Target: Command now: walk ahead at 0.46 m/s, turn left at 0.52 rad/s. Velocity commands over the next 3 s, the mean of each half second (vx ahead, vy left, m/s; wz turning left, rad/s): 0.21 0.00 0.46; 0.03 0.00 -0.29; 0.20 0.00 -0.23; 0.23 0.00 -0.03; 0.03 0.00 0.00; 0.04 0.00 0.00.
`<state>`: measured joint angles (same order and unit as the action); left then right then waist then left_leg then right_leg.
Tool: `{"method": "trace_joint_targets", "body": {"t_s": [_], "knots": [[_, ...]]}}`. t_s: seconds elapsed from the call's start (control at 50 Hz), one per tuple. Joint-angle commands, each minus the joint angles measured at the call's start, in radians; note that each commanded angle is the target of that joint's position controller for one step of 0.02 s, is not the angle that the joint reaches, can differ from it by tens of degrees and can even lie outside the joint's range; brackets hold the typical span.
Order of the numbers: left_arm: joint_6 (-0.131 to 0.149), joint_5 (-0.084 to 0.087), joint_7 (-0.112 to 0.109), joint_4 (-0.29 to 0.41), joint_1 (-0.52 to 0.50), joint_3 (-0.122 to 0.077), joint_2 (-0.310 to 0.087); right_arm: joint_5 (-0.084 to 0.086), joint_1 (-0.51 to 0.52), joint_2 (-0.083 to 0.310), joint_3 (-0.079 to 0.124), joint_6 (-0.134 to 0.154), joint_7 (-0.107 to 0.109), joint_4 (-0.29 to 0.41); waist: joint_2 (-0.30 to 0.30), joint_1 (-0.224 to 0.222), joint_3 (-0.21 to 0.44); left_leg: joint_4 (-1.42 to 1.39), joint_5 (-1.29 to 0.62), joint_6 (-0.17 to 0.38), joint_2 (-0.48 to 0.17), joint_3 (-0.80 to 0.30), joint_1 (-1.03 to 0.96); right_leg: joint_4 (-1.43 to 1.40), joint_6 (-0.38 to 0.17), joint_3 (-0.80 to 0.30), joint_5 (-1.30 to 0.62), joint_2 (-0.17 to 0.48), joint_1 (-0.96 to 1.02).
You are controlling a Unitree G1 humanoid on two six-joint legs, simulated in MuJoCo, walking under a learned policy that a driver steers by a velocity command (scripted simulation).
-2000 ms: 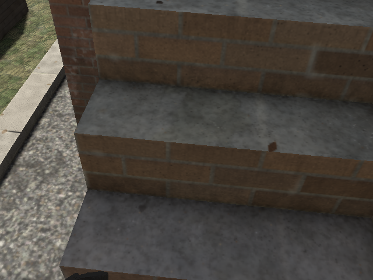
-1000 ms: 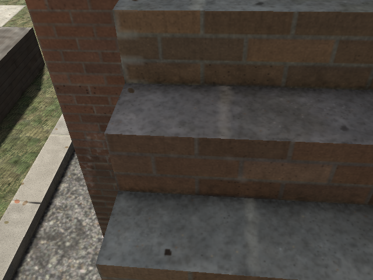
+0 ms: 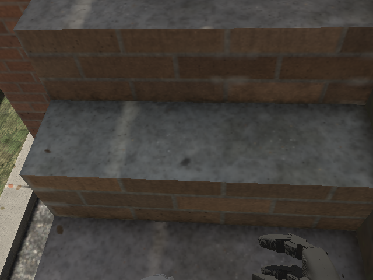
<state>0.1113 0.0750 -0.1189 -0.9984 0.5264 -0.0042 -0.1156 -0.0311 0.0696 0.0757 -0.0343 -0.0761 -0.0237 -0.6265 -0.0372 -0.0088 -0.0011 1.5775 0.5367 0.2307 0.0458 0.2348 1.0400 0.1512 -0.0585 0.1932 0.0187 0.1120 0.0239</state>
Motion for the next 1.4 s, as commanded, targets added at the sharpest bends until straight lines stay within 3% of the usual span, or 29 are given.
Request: {"method": "trace_joint_targets", "body": {"t_s": [0.02,0.04,0.06,0.08,0.12,0.2,0.26,0.36,0.46,0.5,0.54,0.56,0.58,0.62,0.72,0.82,0.94,0.98,1.0,1.02,1.06,1.08,1.12,1.18,1.28,1.34,1.36,1.38,1.4], "knots": [[0.049,0.014,0.05,0.166,0.028,-0.053,-0.262,-0.028,-0.122,0.146,0.041,0.004,0.004,0.019,-0.072,0.074,0.497,-0.553,0.01,0.023,0.081,-0.129,-0.895,0.768,-0.049,-0.119,-1.813,0.156,-0.176],[0.071,-0.031,0.07,0.228,-0.126,-0.069,-0.291,0.023,-0.177,0.181,0.071,-0.014,0.0,0.018,0.009,0.17,0.497,-0.797,-0.066,0.061,-0.002,-0.449,-0.97,1.126,-0.014,-0.095,-0.706,-0.031,-0.407],[0.077,-0.067,0.084,0.298,-0.211,-0.077,-0.213,-0.007,-0.21,0.316,0.126,-0.003,0.004,-0.017,0.184,0.173,0.471,-1.05,-0.556,0.225,-0.276,-0.934,-1.062,1.882,0.039,-0.232,0.023,-0.207,-0.835],[0.058,-0.077,0.07,0.326,-0.261,-0.069,-0.119,-0.012,-0.28,0.293,0.13,0.016,0.011,-0.063,0.026,0.173,0.447,-1.114,-0.645,0.226,-0.323,-0.985,-0.98,2.232,0.014,-0.392,0.102,-0.21,-0.928],[0.014,-0.101,0.019,0.454,-0.365,-0.013,0.016,-0.03,-0.241,0.222,0.119,0.059,0.006,-0.192,0.039,0.023,0.024,-1.092,-0.177,0.079,-0.251,-0.784,-0.655,2.302,-0.028,-0.381,0.205,-0.165,-1.18],[-0.035,-0.084,0.021,0.427,-0.331,0.004,-0.002,0.003,-0.243,0.141,0.081,0.116,-0.007,-0.251,0.002,-0.072,-0.156,-1.201,-0.395,-0.065,-0.158,-0.444,-0.484,2.102,-0.023,-0.267,0.227,-0.12,-1.226],[-0.054,-0.077,-0.009,0.48,-0.469,0.019,0.045,-0.004,-0.32,0.215,0.096,0.174,-0.02,-0.29,0.066,-0.022,-0.121,-1.24,-0.633,-0.01,-0.173,-0.475,-0.58,2.365,-0.016,-0.165,0.372,-0.133,-1.385],[-0.07,-0.067,0.024,0.537,-0.619,0.063,0.067,0.011,-0.459,0.269,0.118,0.125,0.039,-0.325,0.074,0.021,-0.002,-1.358,-0.814,-0.041,-0.192,-0.452,-0.789,1.861,-0.008,-0.134,0.349,-0.052,-1.296],[-0.106,-0.034,0.049,0.433,-0.43,0.076,0.073,-0.01,-0.517,0.275,0.138,0.075,0.038,-0.301,0.179,-0.013,0.254,-1.28,-1.617,-0.018,-0.245,-0.248,-1.003,1.275,-0.084,-0.022,0.72,-0.19,-0.682],[-0.1,-0.056,0.047,0.323,-0.285,0.048,0.005,0.034,-0.581,0.283,0.143,0.09,0.02,-0.327,0.239,-0.036,0.331,-1.087,-1.82,-0.069,-0.234,-0.221,-1.046,1.016,-0.107,-0.236,0.438,-0.197,-0.475],[-0.133,-0.082,0.021,0.271,-0.258,0.023,-0.084,0.037,-0.621,0.184,0.127,0.057,-0.024,-0.331,-0.195,-0.013,0.36,-0.765,-0.73,-0.157,-0.062,-0.274,-0.863,0.573,-0.268,-0.856,0.533,0.042,-0.415],[-0.15,-0.085,0.022,0.266,-0.378,0.018,-0.073,0.017,-0.618,0.186,0.131,0.035,-0.028,-0.357,-0.168,0.024,0.274,-0.437,-0.405,-0.195,-0.025,-0.353,-0.772,0.42,-0.312,-0.971,0.76,0.072,-0.526],[-0.14,-0.089,0.028,0.267,-0.432,0.007,-0.084,-0.025,-0.66,0.172,0.125,0.034,-0.018,-0.362,-0.064,0.045,0.205,-0.1,-0.359,-0.256,0.035,-0.378,-0.684,0.531,-0.257,-0.865,0.677,0.038,-0.518],[-0.1,-0.088,0.023,0.241,-0.51,-0.007,-0.065,-0.036,-0.623,0.092,0.105,-0.007,0.02,-0.287,0.047,0.18,0.017,0.107,-0.293,-0.272,0.06,-0.472,-0.418,0.815,-0.238,-0.583,0.378,0.035,-0.619],[-0.091,-0.097,0.024,0.303,-0.591,0.011,-0.039,-0.03,-0.601,0.185,0.103,-0.036,0.014,-0.245,0.029,0.199,0.024,-0.124,-0.398,-0.243,0.024,-0.282,-0.559,0.794,-0.133,-0.374,0.49,-0.017,-0.775],[-0.116,-0.135,-0.034,0.329,-0.501,-0.012,-0.071,-0.041,-0.552,0.163,0.076,-0.041,0.051,-0.242,-0.138,0.069,0.026,-0.773,-0.498,-0.107,-0.086,-0.177,-0.635,0.78,-0.14,-0.477,0.39,0.015,-0.697],[-0.229,-0.077,-0.068,0.331,-0.36,-0.017,-0.003,0.006,-0.576,0.077,0.034,0.07,0.048,-0.296,0.115,-0.001,-0.017,-1.544,-0.851,-0.086,-0.092,-0.082,-0.592,1.386,-0.094,-0.251,0.291,-0.265,-0.372],[-0.221,-0.03,-0.061,0.421,-0.402,-0.051,-0.009,-0.053,-0.476,0.262,0.061,0.11,0.052,-0.243,0.296,-0.081,-0.032,-1.272,-1.59,-0.029,-0.249,-0.224,-0.782,1.899,-0.024,-0.191,0.694,-0.315,-0.764],[-0.194,-0.045,-0.061,0.463,-0.379,-0.055,-0.051,-0.053,-0.352,0.319,0.089,0.131,0.062,-0.172,0.302,-0.139,-0.03,-1.246,-1.763,-0.006,-0.356,-0.184,-0.816,1.819,-0.02,-0.222,0.798,-0.227,-0.807],[-0.175,-0.073,-0.056,0.501,-0.45,-0.05,-0.106,-0.009,-0.318,0.321,0.097,0.129,0.078,-0.142,0.199,-0.137,-0.047,-1.246,-1.602,-0.022,-0.376,-0.192,-0.885,1.499,-0.061,-0.222,0.887,-0.171,-0.896],[-0.166,-0.095,-0.028,0.507,-0.522,-0.061,-0.121,0.001,-0.422,0.326,0.117,0.12,0.125,-0.136,0.077,-0.024,0.062,-1.263,-1.333,0.038,-0.4,-0.226,-1.107,1.586,-0.041,-0.144,0.699,-0.148,-0.997],[-0.169,-0.079,-0.017,0.525,-0.562,-0.059,-0.111,0.02,-0.436,0.348,0.13,0.117,0.123,-0.108,0.094,0.027,0.068,-1.335,-1.086,0.081,-0.482,-0.303,-1.053,1.65,-0.022,-0.178,0.648,-0.094,-1.011],[-0.191,-0.079,-0.019,0.516,-0.514,-0.066,-0.096,-0.009,-0.41,0.363,0.149,0.135,0.112,-0.105,0.236,0.036,0.005,-1.393,-0.56,0.126,-0.562,-0.408,-0.996,1.86,-0.002,-0.327,0.66,-0.029,-1.14],[-0.157,-0.09,0.005,0.491,-0.581,-0.08,-0.119,-0.011,-0.438,0.302,0.128,0.134,0.083,-0.126,0.102,0.1,-0.098,-1.405,-0.291,0.035,-0.365,-0.259,-1.092,1.899,-0.014,-0.276,0.613,-0.092,-1.331],[-0.141,-0.131,0.028,0.604,-0.668,-0.041,-0.061,0.003,-0.465,0.353,0.144,0.178,0.081,-0.159,0.172,0.085,-0.047,-1.469,-0.487,0.048,-0.373,-0.275,-1.232,1.775,0.011,-0.233,0.666,-0.001,-1.393],[-0.107,-0.106,0.054,0.656,-0.71,-0.002,-0.047,-0.023,-0.438,0.384,0.147,0.16,0.094,-0.148,0.166,0.073,-0.021,-1.574,-0.578,0.005,-0.346,-0.164,-1.241,1.458,-0.045,-0.178,0.685,0.06,-1.295],[-0.104,-0.067,0.049,0.598,-0.584,-0.003,-0.063,0.024,-0.292,0.363,0.134,0.136,0.089,-0.117,0.089,-0.025,0.03,-1.594,-0.938,0.034,-0.219,-0.049,-0.928,1.064,-0.027,0.022,0.797,-0.045,-0.768],[-0.117,-0.044,0.023,0.533,-0.424,-0.009,-0.014,0.058,-0.4,0.376,0.143,0.13,0.088,-0.104,0.193,-0.039,0.194,-1.411,-1.52,0.038,-0.272,-0.141,-0.917,1.064,-0.053,-0.067,0.799,-0.183,-0.437],[-0.123,-0.044,0.022,0.508,-0.256,-0.045,-0.093,0.081,-0.28,0.429,0.157,0.135,0.07,-0.084,0.17,-0.215,0.345,-1.181,-1.86,-0.037,-0.221,-0.118,-0.898,0.945,-0.041,-0.174,0.465,-0.194,-0.19]]}}
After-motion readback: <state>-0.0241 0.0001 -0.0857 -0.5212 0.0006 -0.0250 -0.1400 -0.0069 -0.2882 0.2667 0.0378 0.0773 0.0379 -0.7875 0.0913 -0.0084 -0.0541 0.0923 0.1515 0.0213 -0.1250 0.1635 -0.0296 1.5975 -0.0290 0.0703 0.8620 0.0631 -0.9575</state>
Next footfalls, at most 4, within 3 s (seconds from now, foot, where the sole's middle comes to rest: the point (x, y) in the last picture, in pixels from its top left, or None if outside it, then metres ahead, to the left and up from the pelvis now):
0.04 left None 0.13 0.08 -0.61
0.48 right None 0.26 -0.11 -0.39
0.96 left None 0.12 0.11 -0.61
1.36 right None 0.24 -0.20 -0.39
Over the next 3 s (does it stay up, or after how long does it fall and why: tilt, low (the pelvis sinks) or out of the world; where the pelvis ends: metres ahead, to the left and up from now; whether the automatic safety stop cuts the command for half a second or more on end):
stays up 0.32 0.03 0.39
